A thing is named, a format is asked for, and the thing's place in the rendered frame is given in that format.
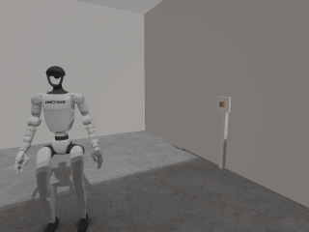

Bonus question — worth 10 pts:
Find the panel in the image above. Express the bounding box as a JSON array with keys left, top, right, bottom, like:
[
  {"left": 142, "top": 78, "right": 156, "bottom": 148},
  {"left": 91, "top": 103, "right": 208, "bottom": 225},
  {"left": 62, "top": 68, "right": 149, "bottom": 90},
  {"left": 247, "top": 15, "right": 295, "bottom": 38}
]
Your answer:
[{"left": 216, "top": 96, "right": 231, "bottom": 169}]

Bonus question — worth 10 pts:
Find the robot torso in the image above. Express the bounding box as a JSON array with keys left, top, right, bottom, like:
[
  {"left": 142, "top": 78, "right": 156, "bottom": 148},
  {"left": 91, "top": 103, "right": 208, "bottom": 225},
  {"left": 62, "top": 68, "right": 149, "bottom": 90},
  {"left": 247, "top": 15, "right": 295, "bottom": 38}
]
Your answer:
[{"left": 42, "top": 90, "right": 75, "bottom": 155}]

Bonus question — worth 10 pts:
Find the robot left upper arm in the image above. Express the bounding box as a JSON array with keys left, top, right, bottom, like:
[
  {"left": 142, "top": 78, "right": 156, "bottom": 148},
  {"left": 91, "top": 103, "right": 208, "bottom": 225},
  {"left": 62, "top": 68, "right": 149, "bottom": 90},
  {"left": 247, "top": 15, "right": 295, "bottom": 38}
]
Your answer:
[{"left": 70, "top": 93, "right": 91, "bottom": 126}]

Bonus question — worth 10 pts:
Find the robot right hand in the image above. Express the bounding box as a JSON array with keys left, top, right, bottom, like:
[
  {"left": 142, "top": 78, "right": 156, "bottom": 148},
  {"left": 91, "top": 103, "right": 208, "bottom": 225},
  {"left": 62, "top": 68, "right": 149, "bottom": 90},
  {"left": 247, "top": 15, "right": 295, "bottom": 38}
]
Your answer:
[{"left": 14, "top": 150, "right": 30, "bottom": 175}]

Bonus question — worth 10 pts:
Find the right robot forearm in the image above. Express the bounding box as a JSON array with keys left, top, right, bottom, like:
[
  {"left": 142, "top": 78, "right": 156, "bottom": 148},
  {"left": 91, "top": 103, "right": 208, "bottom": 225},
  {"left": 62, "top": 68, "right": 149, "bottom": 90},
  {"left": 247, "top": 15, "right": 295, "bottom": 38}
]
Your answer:
[{"left": 19, "top": 120, "right": 37, "bottom": 152}]

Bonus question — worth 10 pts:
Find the left robot forearm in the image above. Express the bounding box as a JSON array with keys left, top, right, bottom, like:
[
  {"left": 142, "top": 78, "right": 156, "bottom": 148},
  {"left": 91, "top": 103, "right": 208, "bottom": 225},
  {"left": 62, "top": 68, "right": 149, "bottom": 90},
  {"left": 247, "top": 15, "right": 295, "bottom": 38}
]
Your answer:
[{"left": 86, "top": 116, "right": 99, "bottom": 148}]

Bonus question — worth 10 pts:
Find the robot right upper arm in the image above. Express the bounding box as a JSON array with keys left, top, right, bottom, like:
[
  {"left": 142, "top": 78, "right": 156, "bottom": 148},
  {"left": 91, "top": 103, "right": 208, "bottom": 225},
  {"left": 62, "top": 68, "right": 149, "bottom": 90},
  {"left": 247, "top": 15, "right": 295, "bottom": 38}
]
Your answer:
[{"left": 28, "top": 93, "right": 45, "bottom": 127}]

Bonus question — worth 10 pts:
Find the robot left hand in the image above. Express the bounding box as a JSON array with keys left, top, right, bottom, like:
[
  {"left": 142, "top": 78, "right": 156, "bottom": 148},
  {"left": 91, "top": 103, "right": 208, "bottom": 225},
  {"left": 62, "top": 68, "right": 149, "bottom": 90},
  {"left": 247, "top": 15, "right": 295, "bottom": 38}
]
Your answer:
[{"left": 91, "top": 146, "right": 103, "bottom": 169}]

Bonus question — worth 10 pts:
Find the robot right shin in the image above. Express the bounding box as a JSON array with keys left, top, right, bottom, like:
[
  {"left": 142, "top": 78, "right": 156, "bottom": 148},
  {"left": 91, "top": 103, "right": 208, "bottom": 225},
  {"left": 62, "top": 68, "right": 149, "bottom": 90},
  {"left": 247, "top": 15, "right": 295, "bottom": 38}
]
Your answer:
[{"left": 40, "top": 194, "right": 56, "bottom": 223}]

